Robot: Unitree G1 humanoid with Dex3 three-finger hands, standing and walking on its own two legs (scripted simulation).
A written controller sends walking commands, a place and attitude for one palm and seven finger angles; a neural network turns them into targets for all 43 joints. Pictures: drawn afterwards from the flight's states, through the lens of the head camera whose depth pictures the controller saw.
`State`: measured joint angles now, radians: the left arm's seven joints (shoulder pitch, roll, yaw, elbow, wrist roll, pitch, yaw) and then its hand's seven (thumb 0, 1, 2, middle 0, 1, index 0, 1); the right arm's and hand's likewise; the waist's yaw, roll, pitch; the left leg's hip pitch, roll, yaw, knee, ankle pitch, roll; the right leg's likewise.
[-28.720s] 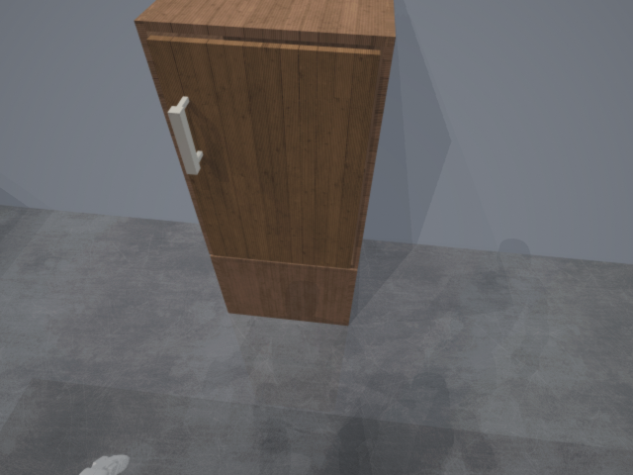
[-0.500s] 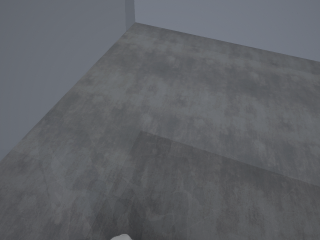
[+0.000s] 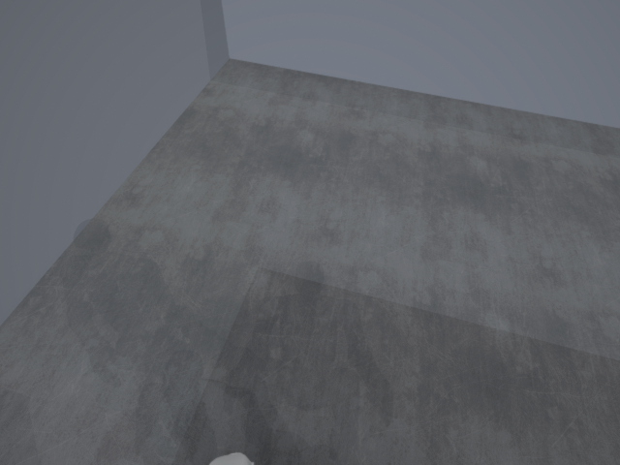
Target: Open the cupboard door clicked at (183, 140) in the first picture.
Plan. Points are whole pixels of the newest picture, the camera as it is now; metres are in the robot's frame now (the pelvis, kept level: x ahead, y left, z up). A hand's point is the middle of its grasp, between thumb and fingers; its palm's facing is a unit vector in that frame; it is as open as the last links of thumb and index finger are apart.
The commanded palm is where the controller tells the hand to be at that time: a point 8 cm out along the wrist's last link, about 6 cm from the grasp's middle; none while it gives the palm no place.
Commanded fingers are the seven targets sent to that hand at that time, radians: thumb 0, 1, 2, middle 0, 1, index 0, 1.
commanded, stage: walk to a spot facing it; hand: left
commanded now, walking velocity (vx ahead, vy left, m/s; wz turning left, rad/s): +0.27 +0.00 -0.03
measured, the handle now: out of the picture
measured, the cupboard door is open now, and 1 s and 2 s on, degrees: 49 49 49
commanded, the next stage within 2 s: turn to face it in 0.02 s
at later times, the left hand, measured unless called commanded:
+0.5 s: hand (204, 382) +0.26 +0.18 -0.17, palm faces +0.18 -0.96 -0.20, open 7.3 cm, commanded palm none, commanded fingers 0.00 0.90 0.90 -0.20 -0.30 -0.20 -0.30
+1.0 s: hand (193, 388) +0.25 +0.20 -0.16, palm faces +0.45 -0.84 -0.32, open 7.3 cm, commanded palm none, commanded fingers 0.00 0.90 0.90 -0.20 -0.30 -0.20 -0.30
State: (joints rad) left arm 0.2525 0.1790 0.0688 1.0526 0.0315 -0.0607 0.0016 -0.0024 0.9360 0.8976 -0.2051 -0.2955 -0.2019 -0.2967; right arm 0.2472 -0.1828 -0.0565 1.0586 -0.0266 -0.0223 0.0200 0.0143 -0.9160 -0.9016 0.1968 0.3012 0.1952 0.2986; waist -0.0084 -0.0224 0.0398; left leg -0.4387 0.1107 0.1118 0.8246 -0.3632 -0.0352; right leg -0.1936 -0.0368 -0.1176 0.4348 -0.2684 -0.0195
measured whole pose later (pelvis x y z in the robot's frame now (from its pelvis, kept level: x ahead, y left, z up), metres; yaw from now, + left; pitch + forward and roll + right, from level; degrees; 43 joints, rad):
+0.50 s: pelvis +0.19 -0.01 -0.01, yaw +11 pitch +1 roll +2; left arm 0.13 0.17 0.05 0.96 0.03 -0.04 0.02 0.00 0.91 0.90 -0.21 -0.30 -0.20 -0.30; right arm 0.23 -0.19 -0.05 1.05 -0.01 0.04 0.01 0.01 -0.92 -0.90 0.20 0.30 0.20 0.30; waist -0.02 -0.04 0.07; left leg -0.43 0.04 0.11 0.92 -0.51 -0.05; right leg -0.19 -0.14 -0.20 0.55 -0.36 0.02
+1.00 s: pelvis +0.26 -0.04 -0.01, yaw +28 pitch +1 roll +1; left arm 0.18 0.22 0.05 0.86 0.03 0.02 0.02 0.00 0.91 0.90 -0.20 -0.30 -0.20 -0.30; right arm 0.14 -0.28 -0.09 0.91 -0.02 0.08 0.02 0.01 -0.91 -0.90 0.20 0.30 0.20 0.30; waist -0.01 0.04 0.09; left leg -0.50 -0.01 -0.03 1.05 -0.48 -0.04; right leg -0.32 -0.09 -0.09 0.63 -0.31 0.01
